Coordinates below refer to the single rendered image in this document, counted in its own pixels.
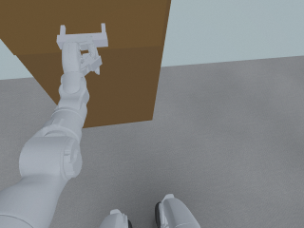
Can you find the handle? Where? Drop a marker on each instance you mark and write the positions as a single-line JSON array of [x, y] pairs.
[[99, 38]]

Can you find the cabinet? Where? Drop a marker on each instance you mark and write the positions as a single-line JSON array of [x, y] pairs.
[[125, 90]]

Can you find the drawer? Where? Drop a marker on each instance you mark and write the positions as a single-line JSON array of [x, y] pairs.
[[31, 26]]

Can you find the robot left hand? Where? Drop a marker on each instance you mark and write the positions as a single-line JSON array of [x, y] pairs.
[[74, 61]]

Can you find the robot left upper arm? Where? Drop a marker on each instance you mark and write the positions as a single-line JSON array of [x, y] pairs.
[[47, 163]]

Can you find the left robot shin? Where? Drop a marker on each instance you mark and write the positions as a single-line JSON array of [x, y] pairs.
[[115, 211]]

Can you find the left robot thigh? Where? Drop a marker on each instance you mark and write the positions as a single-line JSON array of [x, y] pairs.
[[116, 220]]

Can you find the left robot forearm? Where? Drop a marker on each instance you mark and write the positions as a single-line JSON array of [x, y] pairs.
[[69, 115]]

